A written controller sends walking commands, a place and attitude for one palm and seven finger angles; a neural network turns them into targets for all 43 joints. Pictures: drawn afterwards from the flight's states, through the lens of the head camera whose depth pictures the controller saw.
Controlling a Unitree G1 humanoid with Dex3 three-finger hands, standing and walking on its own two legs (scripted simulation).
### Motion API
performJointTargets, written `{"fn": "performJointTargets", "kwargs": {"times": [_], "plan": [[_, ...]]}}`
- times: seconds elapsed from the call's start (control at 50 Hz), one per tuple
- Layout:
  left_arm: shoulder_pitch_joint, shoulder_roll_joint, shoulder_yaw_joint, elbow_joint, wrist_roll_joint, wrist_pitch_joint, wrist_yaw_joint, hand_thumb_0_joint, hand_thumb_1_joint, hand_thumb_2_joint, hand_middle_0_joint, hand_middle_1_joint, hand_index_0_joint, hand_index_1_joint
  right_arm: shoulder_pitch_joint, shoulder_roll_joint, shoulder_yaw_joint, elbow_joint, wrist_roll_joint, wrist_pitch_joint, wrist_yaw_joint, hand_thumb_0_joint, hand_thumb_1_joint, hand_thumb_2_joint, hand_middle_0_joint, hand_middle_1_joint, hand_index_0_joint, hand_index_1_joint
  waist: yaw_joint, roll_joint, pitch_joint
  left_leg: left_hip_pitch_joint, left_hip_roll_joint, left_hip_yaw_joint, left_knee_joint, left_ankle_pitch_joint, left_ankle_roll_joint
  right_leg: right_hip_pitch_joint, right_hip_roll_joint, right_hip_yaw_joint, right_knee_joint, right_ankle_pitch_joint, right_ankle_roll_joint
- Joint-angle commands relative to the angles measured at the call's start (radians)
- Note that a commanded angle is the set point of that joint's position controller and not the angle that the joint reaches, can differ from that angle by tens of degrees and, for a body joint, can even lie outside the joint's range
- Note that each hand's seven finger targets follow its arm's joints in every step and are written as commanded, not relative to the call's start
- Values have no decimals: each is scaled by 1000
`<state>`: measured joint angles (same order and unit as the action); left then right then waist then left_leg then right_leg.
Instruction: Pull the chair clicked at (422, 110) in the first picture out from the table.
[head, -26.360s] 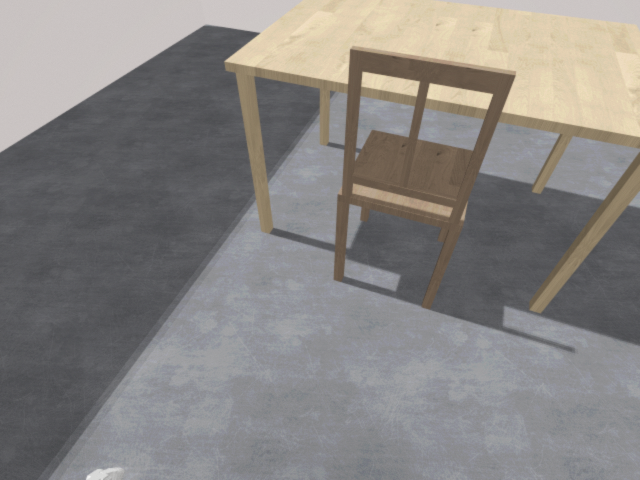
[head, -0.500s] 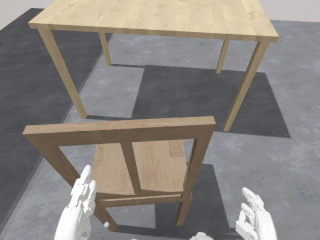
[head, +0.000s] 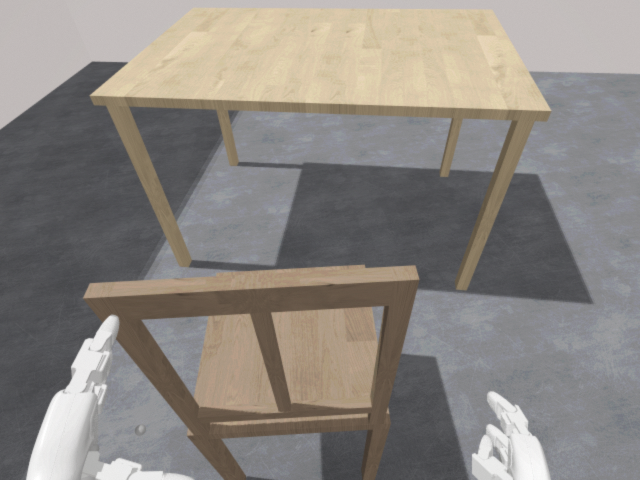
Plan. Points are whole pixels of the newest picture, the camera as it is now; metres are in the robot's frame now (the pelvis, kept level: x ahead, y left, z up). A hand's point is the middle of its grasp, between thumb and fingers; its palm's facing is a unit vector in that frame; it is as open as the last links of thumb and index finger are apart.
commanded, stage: draw the hand back to the body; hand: left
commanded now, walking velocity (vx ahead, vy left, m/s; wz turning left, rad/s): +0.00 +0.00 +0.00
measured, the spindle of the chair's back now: (274, 366) +0.29 +0.10 -0.05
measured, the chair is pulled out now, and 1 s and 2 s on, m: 0.58 0.58 0.58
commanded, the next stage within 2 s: step back with the hand held close in 0.90 s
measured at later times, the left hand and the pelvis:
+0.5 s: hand (47, 327) +0.20 +0.25 +0.19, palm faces +0.49 -0.77 -0.41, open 9.6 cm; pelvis +0.01 -0.01 +0.03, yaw -1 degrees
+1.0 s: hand (44, 322) +0.20 +0.26 +0.20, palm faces +0.47 -0.78 -0.42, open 7.4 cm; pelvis +0.01 +0.00 +0.03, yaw -2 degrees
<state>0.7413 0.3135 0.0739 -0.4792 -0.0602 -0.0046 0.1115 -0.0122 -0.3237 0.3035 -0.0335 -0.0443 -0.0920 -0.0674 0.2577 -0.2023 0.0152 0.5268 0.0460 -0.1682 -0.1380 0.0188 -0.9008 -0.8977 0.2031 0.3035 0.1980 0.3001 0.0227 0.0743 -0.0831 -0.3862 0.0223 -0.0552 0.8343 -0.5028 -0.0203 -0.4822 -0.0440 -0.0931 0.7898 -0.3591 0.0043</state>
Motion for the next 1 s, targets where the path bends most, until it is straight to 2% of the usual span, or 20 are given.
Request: {"fn": "performJointTargets", "kwargs": {"times": [0.0,0.14,0.18,0.24,0.3,0.36,0.4,0.44,0.5,0.54,0.56,0.6,0.64,0.7,0.74,0.8,0.84,0.9,0.94,0.98], "plan": [[-98,104,137,-200,28,-52,74,0,-6,462,-75,-113,-75,-113,-130,-86,-18,-146,-13,-56,-10,0,-900,-900,200,300,200,300,3,-29,22,-2,0,15,-255,240,19,212,-13,25,-221,106,-27],[-209,187,232,-284,39,-77,92,0,248,585,-110,-165,-110,-165,-154,-90,-4,-105,-22,-108,5,0,-900,-900,200,300,200,300,22,63,5,115,-7,13,-358,334,13,330,-10,28,-275,198,-35],[-214,182,247,-263,34,-76,94,0,320,620,-120,-180,-120,-180,-161,-91,-5,-88,-25,-116,11,0,-900,-900,200,300,200,300,24,17,17,131,-2,12,-375,373,13,350,-7,26,-285,238,-32],[-264,182,266,-248,32,-81,92,0,429,673,-135,-202,-135,-202,-166,-96,-7,-66,-25,-122,18,0,-900,-900,200,300,200,300,19,30,36,163,-2,18,-393,389,14,360,-5,35,-310,257,-30],[-262,158,287,-161,25,-87,86,0,538,725,-150,-225,-150,-225,-179,-96,-16,-46,-29,-112,27,0,-900,-900,200,300,200,300,22,-34,62,172,4,27,-411,391,21,370,-7,35,-331,270,-23],[-259,159,321,-102,19,-96,75,0,646,777,-165,-247,-165,-247,-188,-97,-26,-35,-30,-91,37,0,-900,-900,200,300,200,300,29,-58,72,175,8,36,-424,408,24,388,-7,41,-345,293,-22],[-286,176,347,-101,15,-104,69,0,719,813,-175,-262,-175,-262,-196,-100,-30,-37,-28,-77,43,0,-900,-900,200,300,200,300,33,-58,68,179,10,40,-431,408,27,399,-9,46,-356,292,-21],[-319,199,377,-120,12,-117,66,0,791,848,-185,-278,-185,-278,-199,-99,-28,-37,-28,-75,45,0,-900,-900,200,300,200,300,37,-5,56,186,7,40,-441,410,26,414,-11,51,-363,292,-24],[-357,251,435,-142,6,-132,69,0,900,900,-200,-300,-200,-300,-203,-102,-34,-34,-28,-75,45,0,-900,-900,200,300,200,300,41,-13,19,214,9,47,-439,440,31,438,-12,56,-368,334,-23],[-316,192,393,-82,3,-126,60,0,900,900,-200,-300,-200,-300,-206,-98,-34,-26,-27,-69,48,0,-900,-900,200,300,200,300,36,-8,63,204,12,48,-448,426,28,418,-12,55,-380,316,-23],[-300,182,384,-68,1,-126,57,0,900,900,-200,-300,-200,-300,-207,-100,-37,-25,-25,-66,49,0,-900,-900,200,300,200,300,35,-36,68,203,14,49,-448,423,30,416,-10,51,-382,314,-21],[-297,194,389,-92,2,-134,56,0,900,900,-200,-300,-200,-300,-208,-106,-44,-28,-24,-62,51,0,-900,-900,200,300,200,300,37,-32,40,214,15,53,-448,431,33,428,-12,56,-384,322,-20],[-328,211,393,-138,7,-141,56,0,900,900,-200,-300,-200,-300,-212,-108,-43,-32,-24,-68,50,0,-900,-900,200,300,200,300,37,9,28,220,11,51,-452,425,31,431,-11,59,-388,307,-22],[-311,223,406,-154,10,-144,63,0,900,900,-200,-300,-200,-300,-207,-107,-47,-27,-25,-74,47,0,-900,-900,200,300,200,300,39,-3,-3,239,12,54,-449,453,32,444,-12,57,-382,338,-22],[-328,226,408,-148,12,-141,64,0,900,900,-200,-300,-200,-300,-208,-105,-44,-23,-25,-78,43,0,-900,-900,200,300,200,300,36,12,21,233,10,53,-455,432,30,431,-10,61,-392,312,-24],[-328,216,402,-131,10,-141,65,0,900,900,-200,-300,-200,-300,-207,-109,-47,-21,-22,-76,42,0,-900,-900,200,300,200,300,34,-24,36,230,15,51,-459,418,30,419,-9,59,-395,292,-22],[-341,215,399,-125,12,-140,63,0,900,900,-200,-300,-200,-300,-207,-107,-44,-18,-23,-77,41,0,-900,-900,200,300,200,300,34,-1,50,229,13,52,-461,405,30,411,-8,61,-401,275,-24],[-325,209,398,-116,10,-140,61,0,900,900,-200,-300,-200,-300,-208,-111,-47,-20,-24,-75,45,0,-900,-900,200,300,200,300,36,-30,37,228,16,50,-463,419,32,423,-8,58,-395,293,-24],[-338,206,391,-129,13,-139,58,0,900,900,-200,-300,-200,-300,-209,-109,-44,-20,-25,-75,47,0,-900,-900,200,300,200,300,36,2,43,224,14,47,-468,420,29,425,-8,60,-396,290,-27],[-331,205,390,-131,10,-136,57,0,900,900,-200,-300,-200,-300,-209,-110,-44,-21,-25,-73,50,0,-900,-900,200,300,200,300,36,-13,34,230,17,45,-468,423,29,425,-7,59,-394,290,-26]]}}
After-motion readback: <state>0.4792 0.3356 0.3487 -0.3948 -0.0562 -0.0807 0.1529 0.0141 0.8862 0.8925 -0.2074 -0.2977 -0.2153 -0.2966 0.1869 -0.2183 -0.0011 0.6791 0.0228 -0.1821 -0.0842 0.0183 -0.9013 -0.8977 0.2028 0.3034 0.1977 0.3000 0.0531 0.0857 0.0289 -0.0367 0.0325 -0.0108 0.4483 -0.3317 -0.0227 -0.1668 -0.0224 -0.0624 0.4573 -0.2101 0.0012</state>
